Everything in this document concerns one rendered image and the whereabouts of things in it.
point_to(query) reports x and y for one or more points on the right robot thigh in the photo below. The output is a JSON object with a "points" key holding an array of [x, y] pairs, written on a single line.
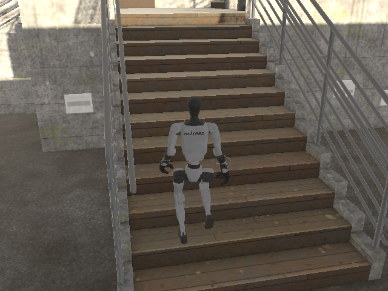
{"points": [[207, 176]]}

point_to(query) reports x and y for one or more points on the right robot hand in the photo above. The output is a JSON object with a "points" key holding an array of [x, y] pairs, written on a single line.
{"points": [[223, 175]]}

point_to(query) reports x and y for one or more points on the right robot forearm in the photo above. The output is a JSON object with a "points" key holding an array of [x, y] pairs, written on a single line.
{"points": [[222, 162]]}

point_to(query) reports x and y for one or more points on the robot left upper arm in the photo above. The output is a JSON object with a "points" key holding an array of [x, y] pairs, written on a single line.
{"points": [[174, 129]]}

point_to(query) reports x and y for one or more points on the left robot forearm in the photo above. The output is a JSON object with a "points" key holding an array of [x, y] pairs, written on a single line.
{"points": [[165, 160]]}

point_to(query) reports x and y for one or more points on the left robot hand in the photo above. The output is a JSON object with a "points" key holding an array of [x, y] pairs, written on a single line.
{"points": [[162, 168]]}

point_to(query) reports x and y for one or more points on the left robot foot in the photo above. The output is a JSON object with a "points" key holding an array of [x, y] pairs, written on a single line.
{"points": [[183, 238]]}

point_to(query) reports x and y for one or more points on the robot right upper arm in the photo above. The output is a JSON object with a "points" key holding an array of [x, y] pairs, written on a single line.
{"points": [[213, 128]]}

